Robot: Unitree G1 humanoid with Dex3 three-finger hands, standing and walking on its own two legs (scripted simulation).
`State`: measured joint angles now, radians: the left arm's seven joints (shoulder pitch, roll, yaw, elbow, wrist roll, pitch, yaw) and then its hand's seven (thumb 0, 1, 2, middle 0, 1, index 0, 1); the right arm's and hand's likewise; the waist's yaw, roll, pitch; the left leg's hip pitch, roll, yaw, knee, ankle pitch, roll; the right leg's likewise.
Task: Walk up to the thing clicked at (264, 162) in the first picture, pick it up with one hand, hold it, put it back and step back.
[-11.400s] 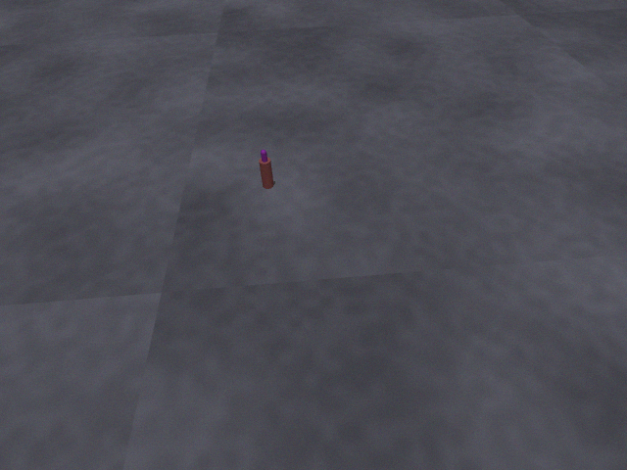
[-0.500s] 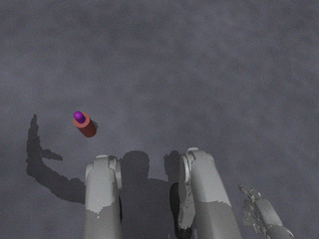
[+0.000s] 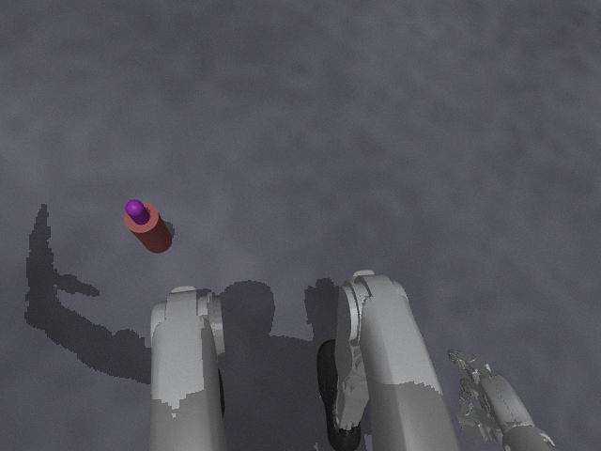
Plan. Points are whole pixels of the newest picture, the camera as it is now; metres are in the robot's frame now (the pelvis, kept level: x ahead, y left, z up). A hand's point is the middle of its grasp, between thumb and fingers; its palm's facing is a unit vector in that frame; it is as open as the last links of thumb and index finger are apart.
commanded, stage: approach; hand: left
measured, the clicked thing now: (147, 225) +0.47 +0.24 -0.28
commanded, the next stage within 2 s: close in in 0.60 s
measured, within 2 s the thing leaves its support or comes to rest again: neither
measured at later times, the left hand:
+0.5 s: hand (21, 230) +0.42 +0.36 -0.14, palm faces +0.11 -0.99 +0.04, open 17.6 cm
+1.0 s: hand (126, 236) +0.44 +0.26 -0.25, palm faces +0.11 -0.99 +0.06, open 17.6 cm
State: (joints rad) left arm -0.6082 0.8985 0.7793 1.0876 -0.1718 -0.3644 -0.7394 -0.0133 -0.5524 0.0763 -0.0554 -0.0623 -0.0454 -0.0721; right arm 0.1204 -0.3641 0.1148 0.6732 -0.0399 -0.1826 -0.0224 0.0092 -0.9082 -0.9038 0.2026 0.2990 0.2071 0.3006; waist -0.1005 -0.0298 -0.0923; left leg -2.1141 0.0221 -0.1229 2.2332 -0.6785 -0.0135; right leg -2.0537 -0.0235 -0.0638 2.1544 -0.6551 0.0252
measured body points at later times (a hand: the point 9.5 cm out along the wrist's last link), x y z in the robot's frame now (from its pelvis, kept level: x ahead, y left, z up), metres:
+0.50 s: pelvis +0.00 +0.01 -0.06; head +0.23 +0.12 +0.31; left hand +0.40 +0.42 -0.14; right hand +0.15 -0.27 -0.12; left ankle +0.09 +0.13 -0.35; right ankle +0.11 -0.13 -0.35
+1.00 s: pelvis -0.02 +0.02 -0.10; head +0.22 +0.15 +0.25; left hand +0.43 +0.31 -0.25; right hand +0.12 -0.25 -0.14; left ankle +0.09 +0.13 -0.35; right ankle +0.11 -0.13 -0.35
